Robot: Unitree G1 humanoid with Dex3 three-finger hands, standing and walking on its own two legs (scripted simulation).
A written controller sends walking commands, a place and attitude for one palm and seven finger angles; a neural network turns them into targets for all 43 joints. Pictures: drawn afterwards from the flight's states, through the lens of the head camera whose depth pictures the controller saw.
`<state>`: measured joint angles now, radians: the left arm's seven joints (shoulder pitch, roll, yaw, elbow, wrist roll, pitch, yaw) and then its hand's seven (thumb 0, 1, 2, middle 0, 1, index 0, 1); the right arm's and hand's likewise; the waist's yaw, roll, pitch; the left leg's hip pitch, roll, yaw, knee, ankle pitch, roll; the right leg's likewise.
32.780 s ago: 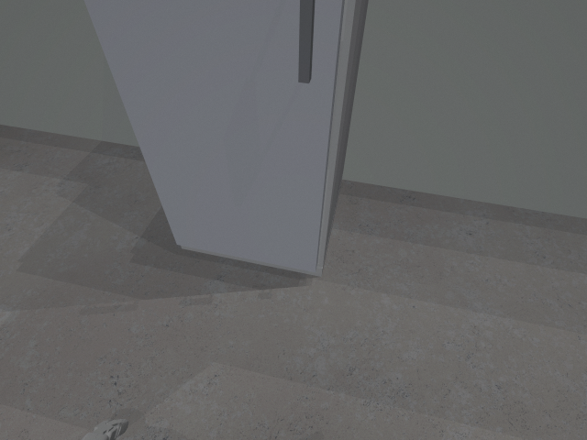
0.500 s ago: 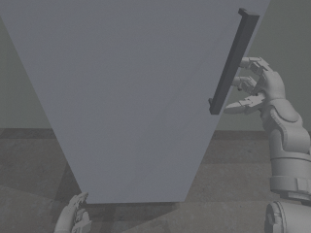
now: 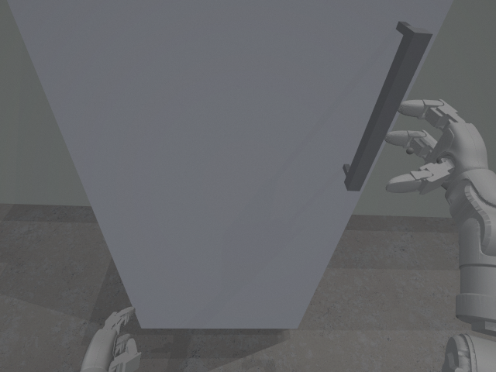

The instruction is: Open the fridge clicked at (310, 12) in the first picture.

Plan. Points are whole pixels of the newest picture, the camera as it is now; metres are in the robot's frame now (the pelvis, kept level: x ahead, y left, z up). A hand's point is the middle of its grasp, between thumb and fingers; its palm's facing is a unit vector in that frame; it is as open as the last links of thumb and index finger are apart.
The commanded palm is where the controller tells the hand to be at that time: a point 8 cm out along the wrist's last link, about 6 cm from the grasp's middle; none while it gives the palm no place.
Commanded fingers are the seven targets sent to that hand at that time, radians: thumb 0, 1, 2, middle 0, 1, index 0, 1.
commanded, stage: move the hooked fingers beside the handle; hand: right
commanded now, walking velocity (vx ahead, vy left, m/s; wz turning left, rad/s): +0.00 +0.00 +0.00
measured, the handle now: (374, 117) +0.45 -0.15 +0.25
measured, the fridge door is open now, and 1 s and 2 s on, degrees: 0 0 0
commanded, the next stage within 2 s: none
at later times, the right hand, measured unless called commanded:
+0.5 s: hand (436, 155) +0.37 -0.22 +0.24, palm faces -0.01 +1.00 -0.06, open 14.0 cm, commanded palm +0.35 -0.27 +0.24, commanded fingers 0.00 0.50 -0.30 0.30 1.20 0.30 1.20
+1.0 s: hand (441, 150) +0.38 -0.23 +0.24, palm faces -0.01 +1.00 -0.08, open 14.0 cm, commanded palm +0.35 -0.27 +0.24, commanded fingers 0.00 0.50 -0.30 0.30 1.20 0.30 1.20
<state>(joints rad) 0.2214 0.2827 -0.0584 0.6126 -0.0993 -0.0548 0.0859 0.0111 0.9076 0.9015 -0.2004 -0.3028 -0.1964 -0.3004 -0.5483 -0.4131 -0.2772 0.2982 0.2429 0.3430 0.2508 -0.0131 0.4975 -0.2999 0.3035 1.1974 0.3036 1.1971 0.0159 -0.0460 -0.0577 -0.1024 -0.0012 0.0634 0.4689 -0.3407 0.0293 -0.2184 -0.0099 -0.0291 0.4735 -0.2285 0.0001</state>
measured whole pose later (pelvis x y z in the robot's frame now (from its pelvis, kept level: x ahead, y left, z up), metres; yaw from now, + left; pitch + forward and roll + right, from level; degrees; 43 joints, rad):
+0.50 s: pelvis -0.01 +0.00 +0.00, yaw -1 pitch -1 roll +0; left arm 0.22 0.29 -0.06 0.61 -0.10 -0.07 0.10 0.01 0.91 0.90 -0.20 -0.30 -0.20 -0.30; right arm -0.58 -0.48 -0.33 0.40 0.25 0.30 0.33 -0.01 0.50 -0.30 0.30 1.20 0.31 1.20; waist 0.02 -0.04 -0.05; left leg -0.12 0.00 0.07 0.48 -0.34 0.03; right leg -0.24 -0.01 -0.02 0.49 -0.23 0.00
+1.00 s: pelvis +0.00 -0.01 +0.00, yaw +1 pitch -1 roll +0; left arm 0.27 0.28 -0.06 0.60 -0.10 -0.08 0.09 0.01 0.91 0.90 -0.20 -0.30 -0.20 -0.30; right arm -0.55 -0.49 -0.35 0.34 0.23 0.29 0.32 -0.01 0.50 -0.30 0.30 1.20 0.30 1.20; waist 0.03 -0.04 -0.06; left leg -0.12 0.01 0.05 0.46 -0.33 0.01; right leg -0.24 0.00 -0.04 0.49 -0.23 -0.02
